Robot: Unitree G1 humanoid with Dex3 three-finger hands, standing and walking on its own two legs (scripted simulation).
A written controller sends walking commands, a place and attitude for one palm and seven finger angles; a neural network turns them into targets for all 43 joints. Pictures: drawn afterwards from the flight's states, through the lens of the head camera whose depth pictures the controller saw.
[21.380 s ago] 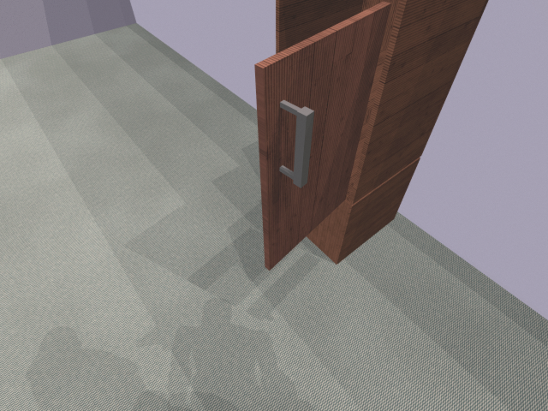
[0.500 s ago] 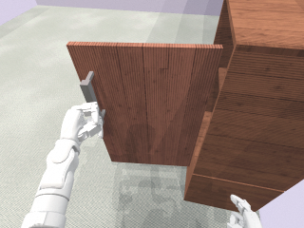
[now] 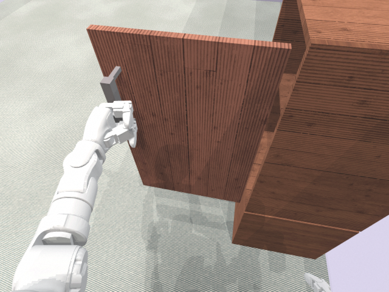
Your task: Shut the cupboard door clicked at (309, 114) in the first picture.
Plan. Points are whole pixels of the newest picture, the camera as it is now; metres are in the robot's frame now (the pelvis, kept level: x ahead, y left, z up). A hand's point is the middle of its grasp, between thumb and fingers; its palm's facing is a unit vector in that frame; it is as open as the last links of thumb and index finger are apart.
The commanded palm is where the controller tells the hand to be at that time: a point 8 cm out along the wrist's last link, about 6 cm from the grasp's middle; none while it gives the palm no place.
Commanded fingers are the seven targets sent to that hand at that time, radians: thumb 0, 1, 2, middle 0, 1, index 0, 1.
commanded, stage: push the door shut along its arc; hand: left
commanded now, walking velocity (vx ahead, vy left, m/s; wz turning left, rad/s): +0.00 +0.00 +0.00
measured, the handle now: (121, 105) +0.49 +0.16 +0.11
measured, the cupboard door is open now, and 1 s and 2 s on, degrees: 89 76 63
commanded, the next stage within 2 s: pull the fist back off the door in 1.26 s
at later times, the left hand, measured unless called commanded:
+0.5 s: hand (144, 112) +0.47 +0.11 +0.11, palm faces -0.34 -0.94 -0.04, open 3.1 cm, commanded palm +0.47 +0.15 +0.12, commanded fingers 0.00 0.90 0.90 -1.30 -1.50 -1.30 -1.50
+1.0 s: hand (167, 97) +0.51 +0.06 +0.12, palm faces -0.44 -0.90 -0.02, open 3.1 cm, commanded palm +0.52 +0.10 +0.12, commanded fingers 0.00 0.90 0.90 -1.30 -1.50 -1.30 -1.50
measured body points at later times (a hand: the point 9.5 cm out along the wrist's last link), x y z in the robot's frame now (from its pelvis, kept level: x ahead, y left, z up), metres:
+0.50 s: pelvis -0.01 +0.01 -0.01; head +0.07 +0.01 +0.43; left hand +0.48 +0.16 +0.12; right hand +0.03 -0.26 -0.13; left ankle +0.02 +0.12 -0.72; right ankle -0.04 -0.11 -0.72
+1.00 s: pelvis +0.00 +0.01 -0.02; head +0.10 +0.00 +0.42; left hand +0.53 +0.11 +0.12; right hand -0.03 -0.27 -0.13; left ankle +0.02 +0.12 -0.72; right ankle -0.04 -0.11 -0.72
